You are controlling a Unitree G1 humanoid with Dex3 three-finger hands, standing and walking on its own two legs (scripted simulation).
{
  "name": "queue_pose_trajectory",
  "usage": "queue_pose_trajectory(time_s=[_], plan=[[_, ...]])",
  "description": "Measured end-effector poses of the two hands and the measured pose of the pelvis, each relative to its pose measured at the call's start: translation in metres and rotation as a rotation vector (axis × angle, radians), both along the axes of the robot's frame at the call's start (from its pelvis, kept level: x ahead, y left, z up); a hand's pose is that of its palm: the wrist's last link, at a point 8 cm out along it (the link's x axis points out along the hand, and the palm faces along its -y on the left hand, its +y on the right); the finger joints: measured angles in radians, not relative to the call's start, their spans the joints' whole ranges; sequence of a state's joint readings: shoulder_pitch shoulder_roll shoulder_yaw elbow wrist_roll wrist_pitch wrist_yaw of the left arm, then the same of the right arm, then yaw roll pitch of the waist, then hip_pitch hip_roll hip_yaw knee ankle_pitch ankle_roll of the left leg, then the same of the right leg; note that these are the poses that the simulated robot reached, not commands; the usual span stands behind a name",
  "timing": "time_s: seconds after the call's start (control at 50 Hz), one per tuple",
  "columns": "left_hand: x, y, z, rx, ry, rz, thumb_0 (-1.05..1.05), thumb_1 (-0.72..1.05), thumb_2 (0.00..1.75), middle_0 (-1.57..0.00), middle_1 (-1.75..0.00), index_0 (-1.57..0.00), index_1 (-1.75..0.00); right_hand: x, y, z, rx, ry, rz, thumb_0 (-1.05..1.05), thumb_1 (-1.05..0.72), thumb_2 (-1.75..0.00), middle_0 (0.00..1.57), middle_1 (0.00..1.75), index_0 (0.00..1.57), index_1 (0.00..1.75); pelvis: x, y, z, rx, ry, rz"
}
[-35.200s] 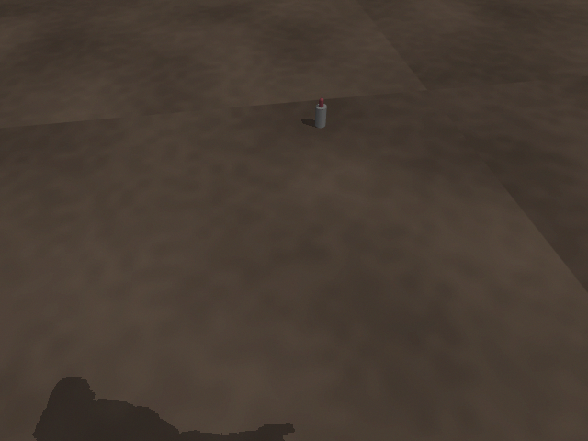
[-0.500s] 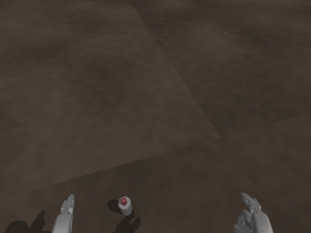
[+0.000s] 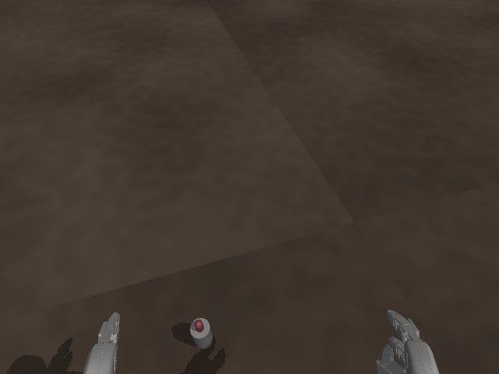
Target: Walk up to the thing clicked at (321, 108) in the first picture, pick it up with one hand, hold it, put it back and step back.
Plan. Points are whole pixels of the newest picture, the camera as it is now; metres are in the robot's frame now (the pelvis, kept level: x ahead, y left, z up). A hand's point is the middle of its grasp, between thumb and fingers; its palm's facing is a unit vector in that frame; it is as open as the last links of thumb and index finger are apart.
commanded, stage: stand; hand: left
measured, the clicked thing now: (201, 331) +0.40 +0.18 -0.64
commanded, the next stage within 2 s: none
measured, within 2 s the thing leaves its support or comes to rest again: neither
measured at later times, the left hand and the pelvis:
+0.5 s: hand out of the picture +0.12 +0.23 -0.11, palm faces -0.01 -0.94 -0.33, open 8.6 cm; pelvis -0.01 +0.00 +0.02, yaw +1 degrees
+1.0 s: hand out of the picture +0.01 +0.26 -0.11, palm faces +0.01 -0.94 -0.35, open 7.4 cm; pelvis -0.03 +0.01 +0.05, yaw +1 degrees
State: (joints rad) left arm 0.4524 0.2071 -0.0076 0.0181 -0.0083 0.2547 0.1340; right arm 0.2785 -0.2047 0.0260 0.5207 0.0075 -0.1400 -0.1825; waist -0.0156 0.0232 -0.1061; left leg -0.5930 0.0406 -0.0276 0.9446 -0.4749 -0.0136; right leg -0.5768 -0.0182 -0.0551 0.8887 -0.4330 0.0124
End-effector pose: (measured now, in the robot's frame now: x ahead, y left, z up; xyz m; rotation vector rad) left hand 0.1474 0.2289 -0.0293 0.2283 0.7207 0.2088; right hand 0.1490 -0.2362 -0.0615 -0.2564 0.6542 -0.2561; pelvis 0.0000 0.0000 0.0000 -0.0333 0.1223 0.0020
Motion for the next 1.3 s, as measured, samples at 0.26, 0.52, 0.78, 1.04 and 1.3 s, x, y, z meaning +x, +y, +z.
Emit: queue_pose_trajectory(time_s=[0.26, 0.52, 0.78, 1.04, 1.3], plan=[[-0.005, -0.001, 0.000, 0.001, 0.002, 0.000, -0.01, -0.12, 0.47, -0.17, -0.24, -0.17, -0.24, -0.005, -0.001, 0.000, 0.000, 0.000, 0.001, 0.02, -0.90, -0.90, 0.20, 0.30, 0.20, 0.30, -0.004, -0.001, 0.000, 0.001, -0.003, 0.001], [-0.043, 0.048, -0.045, 0.046, 0.216, -0.053, 0.00, 0.71, 0.86, -0.21, -0.30, -0.20, -0.30, -0.046, -0.033, -0.015, -0.033, 0.354, 0.082, 0.01, -0.90, -0.90, 0.21, 0.30, 0.21, 0.30, -0.011, 0.004, 0.018, 0.032, -0.119, 0.008], [-0.117, 0.076, -0.045, 0.042, 0.461, 0.058, 0.01, 0.89, 0.90, -0.21, -0.30, -0.20, -0.30, -0.096, -0.033, -0.011, 0.001, 0.525, 0.016, 0.01, -0.90, -0.90, 0.20, 0.30, 0.20, 0.30, -0.017, 0.013, 0.044, 0.032, -0.189, 0.010], [-0.147, 0.074, -0.039, 0.044, 0.538, 0.078, 0.01, 0.91, 0.90, -0.21, -0.30, -0.20, -0.30, -0.114, -0.032, -0.015, 0.047, 0.568, 0.006, 0.01, -0.90, -0.90, 0.20, 0.30, 0.20, 0.30, -0.028, 0.010, 0.052, 0.042, -0.210, 0.012], [-0.147, 0.065, -0.039, 0.042, 0.576, 0.077, 0.01, 0.91, 0.90, -0.21, -0.30, -0.20, -0.30, -0.129, -0.051, -0.015, 0.038, 0.627, -0.021, 0.01, -0.90, -0.90, 0.20, 0.30, 0.20, 0.30, -0.027, 0.000, 0.054, 0.038, -0.193, 0.010]])
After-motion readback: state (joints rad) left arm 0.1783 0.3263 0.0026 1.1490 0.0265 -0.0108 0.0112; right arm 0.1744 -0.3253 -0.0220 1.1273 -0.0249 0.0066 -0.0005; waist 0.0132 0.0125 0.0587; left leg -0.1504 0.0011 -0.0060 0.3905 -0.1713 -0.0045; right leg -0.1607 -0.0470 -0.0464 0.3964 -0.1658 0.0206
